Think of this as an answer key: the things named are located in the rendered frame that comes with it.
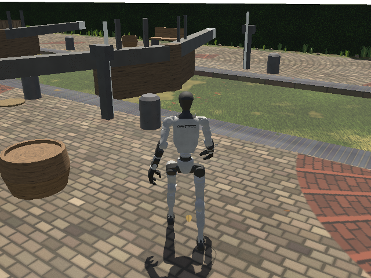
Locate robot right upper arm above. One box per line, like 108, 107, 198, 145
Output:
198, 116, 213, 147

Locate robot right forearm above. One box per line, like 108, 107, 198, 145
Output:
206, 139, 214, 154

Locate robot left forearm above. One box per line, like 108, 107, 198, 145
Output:
150, 140, 164, 170

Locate left robot hand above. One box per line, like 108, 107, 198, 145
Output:
148, 168, 161, 185

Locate right robot hand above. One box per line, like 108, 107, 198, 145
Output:
200, 150, 213, 160

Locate robot head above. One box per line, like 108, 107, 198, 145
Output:
176, 91, 196, 119

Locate robot left upper arm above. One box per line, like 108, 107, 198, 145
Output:
159, 116, 174, 149

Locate robot left foot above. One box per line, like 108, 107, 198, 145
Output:
167, 212, 175, 225

